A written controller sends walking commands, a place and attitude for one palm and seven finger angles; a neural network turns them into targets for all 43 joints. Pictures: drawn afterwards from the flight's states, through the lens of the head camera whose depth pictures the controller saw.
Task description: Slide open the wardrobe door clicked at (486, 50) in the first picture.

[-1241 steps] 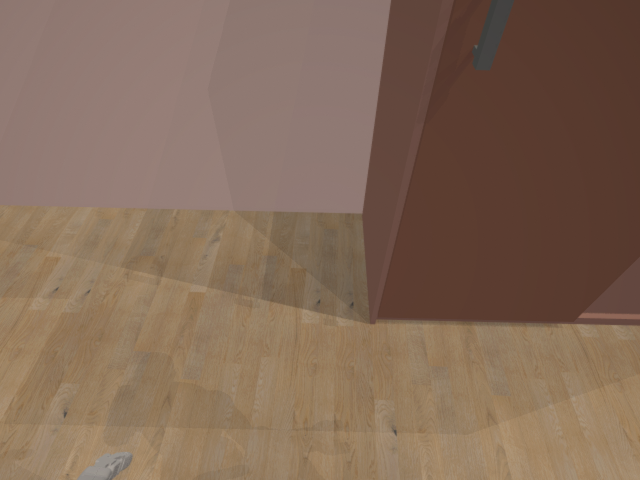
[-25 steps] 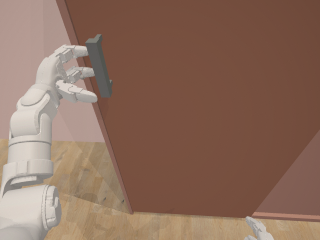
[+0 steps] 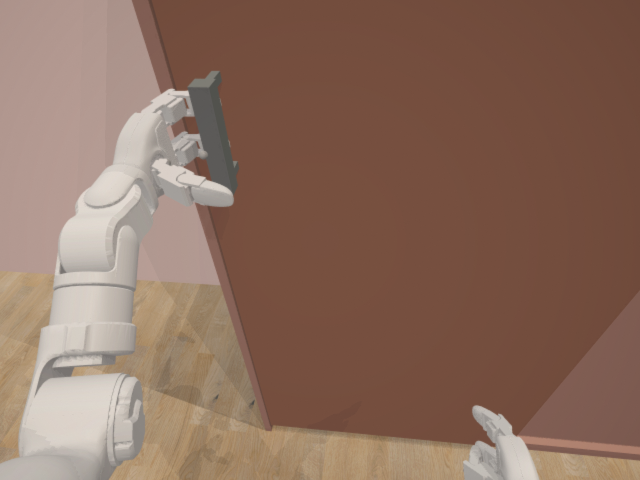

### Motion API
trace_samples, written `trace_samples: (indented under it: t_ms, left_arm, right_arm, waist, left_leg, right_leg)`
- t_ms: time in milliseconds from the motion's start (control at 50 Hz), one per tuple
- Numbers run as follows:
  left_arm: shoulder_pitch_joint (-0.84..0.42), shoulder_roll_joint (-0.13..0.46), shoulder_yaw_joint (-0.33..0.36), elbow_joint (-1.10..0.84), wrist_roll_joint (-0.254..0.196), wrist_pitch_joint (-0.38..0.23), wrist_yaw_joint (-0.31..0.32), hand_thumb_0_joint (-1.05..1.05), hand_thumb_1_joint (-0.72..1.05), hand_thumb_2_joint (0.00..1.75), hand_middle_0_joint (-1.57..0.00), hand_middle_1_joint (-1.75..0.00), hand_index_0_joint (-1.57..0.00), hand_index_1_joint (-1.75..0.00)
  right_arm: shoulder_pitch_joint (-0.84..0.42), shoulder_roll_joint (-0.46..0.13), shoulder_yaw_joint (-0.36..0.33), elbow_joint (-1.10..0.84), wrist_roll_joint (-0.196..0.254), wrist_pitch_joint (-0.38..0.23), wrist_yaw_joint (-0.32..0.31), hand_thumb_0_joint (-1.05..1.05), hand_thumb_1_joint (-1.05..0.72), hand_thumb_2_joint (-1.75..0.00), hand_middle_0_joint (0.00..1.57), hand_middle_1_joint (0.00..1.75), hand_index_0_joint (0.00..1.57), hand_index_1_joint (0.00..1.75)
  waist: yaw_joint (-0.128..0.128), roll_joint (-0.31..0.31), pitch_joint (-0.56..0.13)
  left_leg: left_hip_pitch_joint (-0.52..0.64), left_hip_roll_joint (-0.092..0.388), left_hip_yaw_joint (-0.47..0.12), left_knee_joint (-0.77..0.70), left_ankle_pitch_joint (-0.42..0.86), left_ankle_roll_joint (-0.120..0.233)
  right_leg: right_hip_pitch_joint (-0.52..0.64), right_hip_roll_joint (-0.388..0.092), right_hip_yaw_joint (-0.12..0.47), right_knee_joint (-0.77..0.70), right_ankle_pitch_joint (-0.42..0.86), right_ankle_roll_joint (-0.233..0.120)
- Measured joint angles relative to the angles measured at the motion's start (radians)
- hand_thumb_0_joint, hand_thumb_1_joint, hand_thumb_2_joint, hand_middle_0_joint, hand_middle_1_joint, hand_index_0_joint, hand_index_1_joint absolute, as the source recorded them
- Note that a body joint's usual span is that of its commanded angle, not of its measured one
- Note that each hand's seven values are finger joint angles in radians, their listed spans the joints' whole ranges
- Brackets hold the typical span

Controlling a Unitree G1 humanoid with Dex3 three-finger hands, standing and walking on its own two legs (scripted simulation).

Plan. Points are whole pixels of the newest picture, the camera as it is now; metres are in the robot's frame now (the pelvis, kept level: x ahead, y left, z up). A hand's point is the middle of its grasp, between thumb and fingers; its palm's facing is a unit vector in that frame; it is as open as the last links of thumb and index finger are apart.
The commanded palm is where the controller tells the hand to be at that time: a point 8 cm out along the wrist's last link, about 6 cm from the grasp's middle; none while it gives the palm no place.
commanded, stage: slide the fingers in behind the handle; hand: left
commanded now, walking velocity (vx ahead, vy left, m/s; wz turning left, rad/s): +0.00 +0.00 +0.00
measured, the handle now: (220, 134) +0.44 +0.16 +0.25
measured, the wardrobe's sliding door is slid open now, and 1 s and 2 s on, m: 0.00 0.00 0.00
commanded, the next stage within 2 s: grip the handle and tug to test in 1.04 s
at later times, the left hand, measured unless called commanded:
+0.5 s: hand (216, 156) +0.38 +0.14 +0.26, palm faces -0.01 -1.00 -0.02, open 14.5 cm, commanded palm +0.36 +0.19 +0.26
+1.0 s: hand (223, 157) +0.38 +0.14 +0.26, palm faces -0.03 -1.00 -0.02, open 14.1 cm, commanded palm +0.36 +0.19 +0.26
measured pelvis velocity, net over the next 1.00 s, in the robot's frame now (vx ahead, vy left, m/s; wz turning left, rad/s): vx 0.01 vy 0.00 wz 0.00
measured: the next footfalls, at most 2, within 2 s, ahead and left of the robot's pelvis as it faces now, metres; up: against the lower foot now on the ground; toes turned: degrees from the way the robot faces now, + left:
none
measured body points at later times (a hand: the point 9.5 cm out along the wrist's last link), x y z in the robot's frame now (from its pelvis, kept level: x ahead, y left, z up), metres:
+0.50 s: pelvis +0.01 -0.01 +0.00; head -0.03 -0.03 +0.45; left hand +0.37 +0.20 +0.26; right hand +0.20 -0.24 -0.08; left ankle +0.01 +0.14 -0.74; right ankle -0.05 -0.13 -0.74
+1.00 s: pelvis +0.01 +0.00 +0.00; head -0.02 -0.03 +0.45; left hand +0.38 +0.19 +0.26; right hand +0.19 -0.23 -0.09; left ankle +0.01 +0.14 -0.74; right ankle -0.05 -0.13 -0.74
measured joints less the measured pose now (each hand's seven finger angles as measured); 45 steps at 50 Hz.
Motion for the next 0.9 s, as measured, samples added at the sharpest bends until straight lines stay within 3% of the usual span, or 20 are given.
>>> trace_samples:
  t_ms: [180,400,660,900]
  left_arm:
    - [0.065,-0.035,0.002,-0.111,-0.008,0.011,0.015,-0.01,-0.50,0.30,-0.30,-1.20,-0.29,-1.20]
    - [0.077,-0.037,0.005,-0.150,-0.001,0.061,0.040,-0.01,-0.50,0.30,-0.30,-1.20,-0.24,-1.17]
    - [0.052,-0.052,-0.018,-0.137,0.002,0.067,0.042,-0.01,-0.50,0.30,-0.30,-1.20,-0.23,-1.18]
    - [0.050,-0.067,-0.027,-0.118,0.001,0.048,0.054,-0.01,-0.50,0.30,-0.30,-1.20,-0.28,-1.20]
  right_arm:
    - [0.023,-0.009,-0.011,0.008,-0.004,0.019,0.008,0.01,-0.90,-0.90,0.20,0.30,0.20,0.30]
    - [0.003,-0.016,-0.015,0.004,-0.003,0.029,0.010,0.01,-0.90,-0.90,0.20,0.30,0.20,0.30]
    - [-0.016,-0.010,-0.012,0.012,-0.007,0.024,0.005,0.01,-0.90,-0.90,0.20,0.30,0.20,0.30]
    - [-0.009,0.000,-0.008,0.014,-0.012,0.024,0.006,0.01,-0.90,-0.90,0.20,0.30,0.20,0.30]
  waist:
    - [0.000,0.006,-0.003]
    - [0.000,0.004,-0.002]
    - [0.014,0.000,0.000]
    - [0.009,0.004,0.005]
  left_leg:
    - [0.023,0.002,0.008,-0.013,-0.003,-0.001]
    - [0.036,0.008,0.008,-0.021,-0.003,-0.007]
    - [0.028,0.005,-0.004,-0.018,-0.002,-0.008]
    - [0.030,0.002,0.002,-0.016,-0.003,-0.005]
  right_leg:
    - [0.016,0.000,0.008,-0.006,-0.004,-0.002]
    - [0.026,0.007,0.008,-0.008,-0.006,-0.008]
    - [0.024,0.005,-0.005,-0.007,-0.008,-0.009]
    - [0.025,0.001,0.000,-0.006,-0.008,-0.005]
